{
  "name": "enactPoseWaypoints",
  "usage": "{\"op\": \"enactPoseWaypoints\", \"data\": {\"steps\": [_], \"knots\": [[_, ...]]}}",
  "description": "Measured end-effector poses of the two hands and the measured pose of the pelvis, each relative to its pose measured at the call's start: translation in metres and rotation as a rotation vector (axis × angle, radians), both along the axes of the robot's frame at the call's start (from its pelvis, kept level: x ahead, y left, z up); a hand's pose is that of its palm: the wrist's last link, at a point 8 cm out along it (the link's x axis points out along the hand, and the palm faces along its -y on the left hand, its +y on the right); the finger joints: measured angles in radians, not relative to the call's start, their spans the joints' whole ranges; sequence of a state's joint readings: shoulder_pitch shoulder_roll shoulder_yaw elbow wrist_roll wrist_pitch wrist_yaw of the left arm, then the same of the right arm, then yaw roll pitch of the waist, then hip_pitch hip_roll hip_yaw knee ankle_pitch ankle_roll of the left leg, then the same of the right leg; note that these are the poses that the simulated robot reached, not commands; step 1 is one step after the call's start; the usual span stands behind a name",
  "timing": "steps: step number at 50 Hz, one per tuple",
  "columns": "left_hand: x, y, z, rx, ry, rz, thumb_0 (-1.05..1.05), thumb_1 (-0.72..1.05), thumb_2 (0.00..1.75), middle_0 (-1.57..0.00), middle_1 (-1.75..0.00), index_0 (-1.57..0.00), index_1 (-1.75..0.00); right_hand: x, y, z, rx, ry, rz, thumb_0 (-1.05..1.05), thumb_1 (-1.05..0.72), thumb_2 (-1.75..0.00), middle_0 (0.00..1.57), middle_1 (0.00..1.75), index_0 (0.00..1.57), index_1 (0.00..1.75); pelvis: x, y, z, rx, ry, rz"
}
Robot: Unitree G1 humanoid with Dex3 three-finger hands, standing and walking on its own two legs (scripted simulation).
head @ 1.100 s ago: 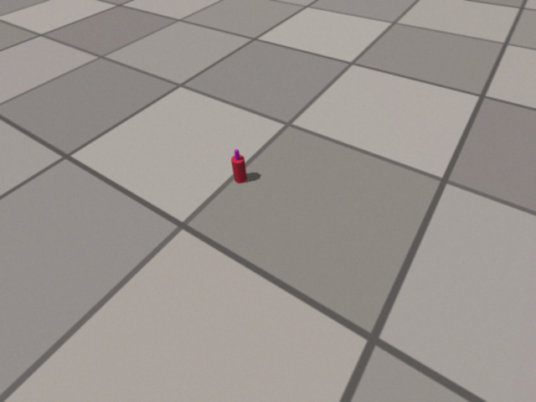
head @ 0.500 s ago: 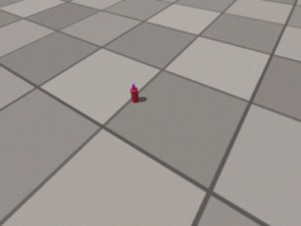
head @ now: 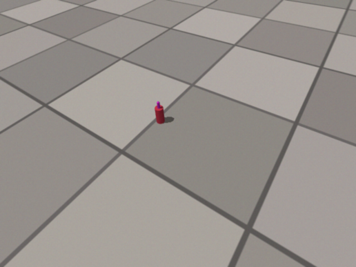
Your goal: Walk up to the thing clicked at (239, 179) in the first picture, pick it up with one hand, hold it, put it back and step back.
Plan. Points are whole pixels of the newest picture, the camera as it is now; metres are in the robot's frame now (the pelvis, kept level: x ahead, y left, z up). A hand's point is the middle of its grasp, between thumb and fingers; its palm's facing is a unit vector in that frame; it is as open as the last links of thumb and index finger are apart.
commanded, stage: stand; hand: left
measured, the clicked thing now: (159, 111) +1.34 +0.21 -0.68
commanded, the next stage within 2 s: walk up in 0.02 s
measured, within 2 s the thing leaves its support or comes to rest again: neither
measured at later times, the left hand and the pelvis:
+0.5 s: hand out of the picture +0.12 +0.22 -0.14, palm faces +0.05 -0.91 -0.41, open 7.4 cm; pelvis +0.11 -0.06 -0.01, yaw +1 degrees
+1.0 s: hand (116, 185) +0.40 +0.24 -0.15, palm faces -0.04 -0.93 -0.37, open 7.4 cm; pelvis +0.34 -0.04 -0.01, yaw +1 degrees
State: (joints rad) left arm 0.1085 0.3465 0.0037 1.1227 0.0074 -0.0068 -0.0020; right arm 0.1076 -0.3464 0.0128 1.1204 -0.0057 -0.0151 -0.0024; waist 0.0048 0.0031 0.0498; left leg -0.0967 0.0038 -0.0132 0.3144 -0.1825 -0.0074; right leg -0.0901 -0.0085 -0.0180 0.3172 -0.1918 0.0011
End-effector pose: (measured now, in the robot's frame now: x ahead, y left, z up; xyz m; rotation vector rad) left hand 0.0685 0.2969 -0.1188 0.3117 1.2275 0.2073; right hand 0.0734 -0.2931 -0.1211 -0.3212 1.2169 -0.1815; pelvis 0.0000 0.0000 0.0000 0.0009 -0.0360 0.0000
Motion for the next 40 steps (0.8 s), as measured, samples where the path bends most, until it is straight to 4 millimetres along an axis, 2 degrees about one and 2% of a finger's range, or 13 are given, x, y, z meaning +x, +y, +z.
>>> {"op": "enactPoseWaypoints", "data": {"steps": [4,7,12,16,19,23,28,32,36,38,40], "knots": [[0.000,0.004,0.001,-0.012,-0.018,-0.004,0.01,0.90,0.90,-0.21,-0.30,-0.20,-0.30,-0.001,-0.003,0.001,0.014,-0.023,0.000,0.01,-0.90,-0.90,0.20,0.30,0.20,0.30,0.003,-0.001,-0.002,0.006,0.007,-0.002],[0.006,0.009,0.003,0.006,-0.020,-0.017,0.01,0.90,0.90,-0.21,-0.30,-0.20,-0.30,-0.006,-0.016,0.001,0.012,-0.044,-0.015,0.00,-0.90,-0.90,0.21,0.30,0.20,0.30,0.007,-0.006,-0.006,0.014,0.014,-0.013],[0.029,0.005,0.014,0.045,-0.029,-0.045,0.01,0.90,0.90,-0.20,-0.30,-0.20,-0.30,-0.016,-0.051,-0.002,-0.004,-0.001,-0.048,0.00,-0.90,-0.90,0.21,0.30,0.21,0.30,0.025,-0.028,-0.009,0.029,0.008,-0.022],[0.045,-0.004,0.017,0.100,-0.076,-0.039,0.01,0.90,0.90,-0.20,-0.30,-0.20,-0.30,-0.003,-0.086,-0.017,-0.026,0.046,-0.049,0.01,-0.90,-0.90,0.21,0.30,0.20,0.30,0.048,-0.050,-0.022,0.005,-0.008,-0.014],[0.039,-0.013,0.020,0.111,-0.075,0.001,0.01,0.90,0.90,-0.20,-0.30,-0.20,-0.30,0.027,-0.096,-0.017,-0.029,0.052,-0.029,0.01,-0.91,-0.90,0.20,0.30,0.20,0.30,0.067,-0.059,-0.020,-0.007,-0.016,0.004],[0.035,-0.027,0.025,0.089,-0.024,0.048,0.01,0.90,0.90,-0.20,-0.30,-0.20,-0.30,0.082,-0.096,-0.006,-0.008,-0.013,0.022,0.01,-0.91,-0.90,0.20,0.30,0.20,0.30,0.095,-0.062,-0.010,-0.016,-0.019,0.018],[0.051,-0.034,0.018,0.056,0.013,0.080,0.01,0.90,0.90,-0.21,-0.30,-0.20,-0.30,0.151,-0.087,0.004,0.008,-0.053,0.091,0.01,-0.91,-0.90,0.20,0.30,0.20,0.30,0.135,-0.062,-0.008,-0.022,-0.011,0.037],[0.080,-0.030,0.003,0.031,0.026,0.093,0.01,0.90,0.90,-0.21,-0.30,-0.20,-0.30,0.212,-0.071,0.007,0.005,-0.073,0.142,0.01,-0.91,-0.90,0.20,0.30,0.20,0.30,0.173,-0.055,-0.015,-0.033,-0.008,0.050],[0.119,-0.016,-0.020,0.015,0.042,0.096,0.01,0.90,0.90,-0.21,-0.30,-0.20,-0.30,0.280,-0.050,0.005,-0.018,-0.137,0.178,0.01,-0.91,-0.90,0.20,0.30,0.20,0.30,0.217,-0.040,-0.029,-0.011,-0.005,0.053],[0.144,-0.013,-0.025,0.009,0.049,0.095,0.01,0.90,0.90,-0.21,-0.30,-0.20,-0.30,0.304,-0.041,0.007,-0.022,-0.193,0.182,0.01,-0.91,-0.90,0.20,0.30,0.20,0.30,0.234,-0.034,-0.032,-0.003,-0.011,0.048],[0.174,-0.011,-0.023,0.004,0.038,0.069,0.01,0.90,0.90,-0.21,-0.30,-0.20,-0.30,0.319,-0.035,0.013,-0.011,-0.232,0.154,0.01,-0.91,-0.90,0.20,0.30,0.20,0.30,0.251,-0.031,-0.028,-0.003,-0.015,0.046]]}}
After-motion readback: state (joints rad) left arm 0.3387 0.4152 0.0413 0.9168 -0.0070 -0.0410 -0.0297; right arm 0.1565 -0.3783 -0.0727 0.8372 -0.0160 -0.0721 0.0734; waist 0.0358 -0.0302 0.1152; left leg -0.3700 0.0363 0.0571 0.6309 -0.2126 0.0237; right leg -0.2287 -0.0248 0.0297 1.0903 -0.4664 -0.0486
